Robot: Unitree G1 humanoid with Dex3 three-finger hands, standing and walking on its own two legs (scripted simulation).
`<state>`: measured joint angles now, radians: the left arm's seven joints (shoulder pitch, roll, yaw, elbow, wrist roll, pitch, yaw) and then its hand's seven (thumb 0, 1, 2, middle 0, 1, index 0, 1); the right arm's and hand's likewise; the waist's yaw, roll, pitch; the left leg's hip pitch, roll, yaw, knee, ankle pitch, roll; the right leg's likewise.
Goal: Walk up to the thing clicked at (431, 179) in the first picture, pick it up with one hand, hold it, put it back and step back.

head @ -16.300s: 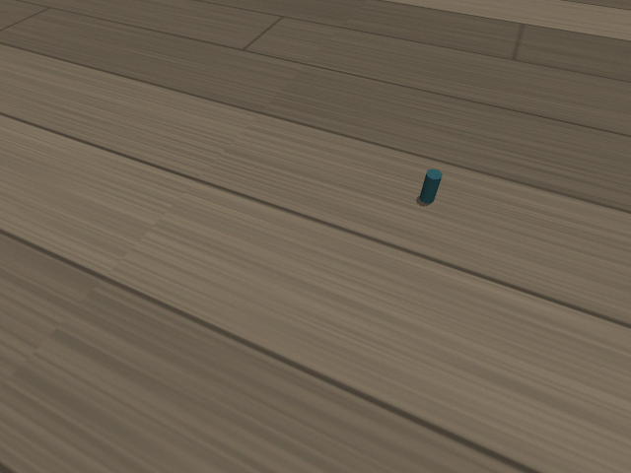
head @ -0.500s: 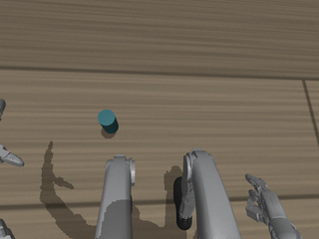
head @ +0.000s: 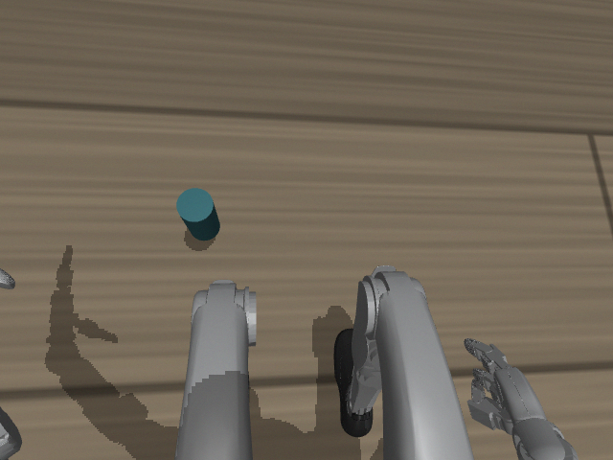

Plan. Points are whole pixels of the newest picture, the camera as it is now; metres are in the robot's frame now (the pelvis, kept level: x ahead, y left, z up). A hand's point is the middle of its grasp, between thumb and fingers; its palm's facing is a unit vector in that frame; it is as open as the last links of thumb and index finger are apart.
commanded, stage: go down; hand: left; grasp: from the side
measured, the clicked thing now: (200, 216) +0.48 +0.18 -0.34
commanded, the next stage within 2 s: approach in 0.72 s
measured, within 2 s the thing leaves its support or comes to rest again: neither
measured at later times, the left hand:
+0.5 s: hand out of the picture +0.39 +0.37 -0.04, palm faces +0.09 -0.99 -0.09, open 17.4 cm
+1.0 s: hand out of the picture +0.40 +0.37 -0.06, palm faces +0.07 -1.00 -0.05, open 17.3 cm
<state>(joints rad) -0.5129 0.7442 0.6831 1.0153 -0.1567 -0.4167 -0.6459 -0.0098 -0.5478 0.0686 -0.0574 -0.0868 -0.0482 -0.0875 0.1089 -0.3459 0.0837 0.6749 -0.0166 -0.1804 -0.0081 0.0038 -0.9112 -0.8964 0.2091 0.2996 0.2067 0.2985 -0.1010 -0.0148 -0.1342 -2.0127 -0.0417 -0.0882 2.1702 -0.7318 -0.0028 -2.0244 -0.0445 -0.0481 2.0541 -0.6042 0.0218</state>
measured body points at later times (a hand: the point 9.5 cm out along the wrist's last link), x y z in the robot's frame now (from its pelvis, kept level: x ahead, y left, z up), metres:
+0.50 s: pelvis -0.01 +0.00 -0.02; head +0.20 +0.07 +0.37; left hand +0.38 +0.43 -0.03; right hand +0.13 -0.28 -0.12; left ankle +0.07 +0.11 -0.38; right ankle +0.12 -0.13 -0.38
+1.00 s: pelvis -0.01 +0.00 -0.04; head +0.20 +0.08 +0.35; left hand +0.39 +0.43 -0.05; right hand +0.13 -0.28 -0.13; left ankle +0.07 +0.11 -0.38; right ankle +0.11 -0.13 -0.38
